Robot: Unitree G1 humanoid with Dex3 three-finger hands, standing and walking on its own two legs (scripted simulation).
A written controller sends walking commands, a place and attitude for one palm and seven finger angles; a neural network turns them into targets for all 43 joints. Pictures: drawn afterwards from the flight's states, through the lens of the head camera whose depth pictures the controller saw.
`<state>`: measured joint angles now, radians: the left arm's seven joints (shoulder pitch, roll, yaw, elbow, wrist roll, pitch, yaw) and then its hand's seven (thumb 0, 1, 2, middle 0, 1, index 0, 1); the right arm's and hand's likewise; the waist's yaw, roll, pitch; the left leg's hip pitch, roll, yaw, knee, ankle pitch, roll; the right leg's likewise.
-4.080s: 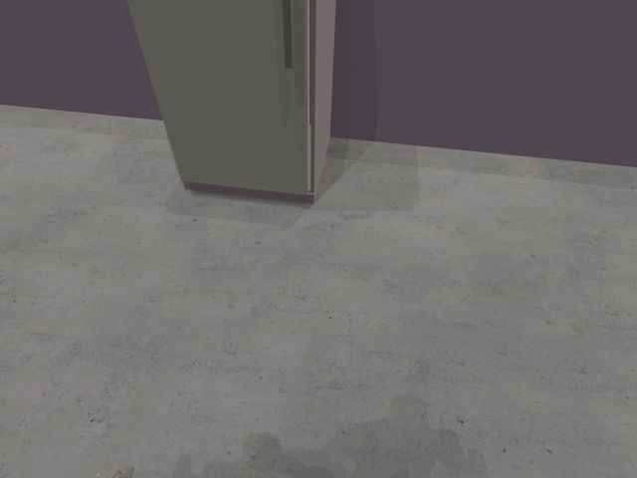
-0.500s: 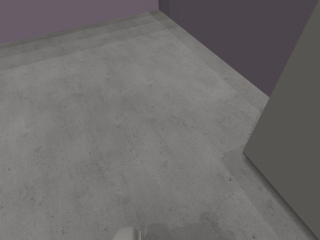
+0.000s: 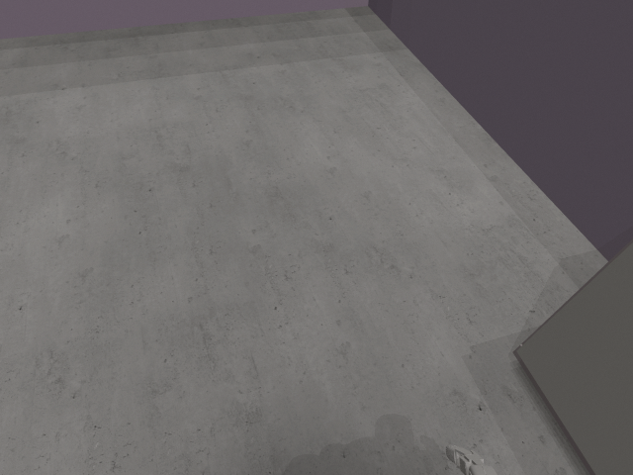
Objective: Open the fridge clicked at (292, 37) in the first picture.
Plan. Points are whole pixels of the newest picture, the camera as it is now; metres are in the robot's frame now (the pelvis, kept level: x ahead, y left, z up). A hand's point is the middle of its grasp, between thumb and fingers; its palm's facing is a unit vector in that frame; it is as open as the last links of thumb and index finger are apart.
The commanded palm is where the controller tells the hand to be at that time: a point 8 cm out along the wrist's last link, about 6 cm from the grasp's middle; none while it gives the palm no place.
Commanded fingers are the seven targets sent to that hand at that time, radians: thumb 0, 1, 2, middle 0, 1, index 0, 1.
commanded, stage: turn to face it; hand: right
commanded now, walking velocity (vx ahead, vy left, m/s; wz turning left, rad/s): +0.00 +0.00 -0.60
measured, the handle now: out of the picture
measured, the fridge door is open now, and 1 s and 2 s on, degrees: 0 0 0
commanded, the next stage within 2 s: take the last steps up to it in 1.76 s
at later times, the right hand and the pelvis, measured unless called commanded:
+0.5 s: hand out of the picture +0.05 -0.26 -0.15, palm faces +0.29 +0.91 -0.30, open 7.4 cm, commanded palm none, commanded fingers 0.00 -0.90 -0.90 0.20 0.30 0.20 0.30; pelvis +0.02 -0.01 +0.01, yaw -16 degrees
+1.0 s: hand out of the picture -0.08 -0.16 -0.17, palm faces +0.59 +0.77 -0.24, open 7.4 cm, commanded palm none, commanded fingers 0.00 -0.90 -0.90 0.20 0.30 0.20 0.30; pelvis +0.00 +0.03 +0.00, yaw -36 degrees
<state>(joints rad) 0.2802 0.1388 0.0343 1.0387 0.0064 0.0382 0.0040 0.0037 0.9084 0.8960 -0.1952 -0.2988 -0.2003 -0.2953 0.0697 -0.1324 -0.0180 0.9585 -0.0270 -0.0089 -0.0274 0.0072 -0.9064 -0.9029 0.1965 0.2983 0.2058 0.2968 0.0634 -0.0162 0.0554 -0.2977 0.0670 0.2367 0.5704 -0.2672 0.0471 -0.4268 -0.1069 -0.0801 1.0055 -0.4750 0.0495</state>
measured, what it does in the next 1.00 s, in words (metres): steps on the spot, turning right: right foot, then left foot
